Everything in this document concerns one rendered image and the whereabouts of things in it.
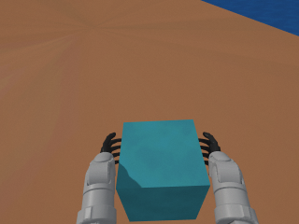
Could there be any robot right forearm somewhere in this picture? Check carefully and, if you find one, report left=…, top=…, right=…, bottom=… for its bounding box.
left=208, top=151, right=259, bottom=224

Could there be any carton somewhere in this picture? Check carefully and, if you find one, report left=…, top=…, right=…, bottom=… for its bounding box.
left=116, top=119, right=210, bottom=222

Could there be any left robot hand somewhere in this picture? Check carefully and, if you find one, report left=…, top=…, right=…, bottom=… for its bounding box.
left=100, top=133, right=121, bottom=164

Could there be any robot left forearm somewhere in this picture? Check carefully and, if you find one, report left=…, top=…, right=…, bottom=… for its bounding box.
left=76, top=152, right=117, bottom=224

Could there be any right robot hand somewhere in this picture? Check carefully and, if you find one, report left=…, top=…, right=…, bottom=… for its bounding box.
left=198, top=132, right=221, bottom=165

